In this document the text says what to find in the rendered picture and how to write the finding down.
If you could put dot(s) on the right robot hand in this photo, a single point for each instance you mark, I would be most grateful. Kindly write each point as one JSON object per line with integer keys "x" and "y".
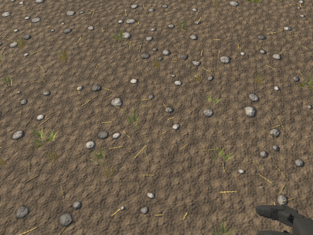
{"x": 300, "y": 224}

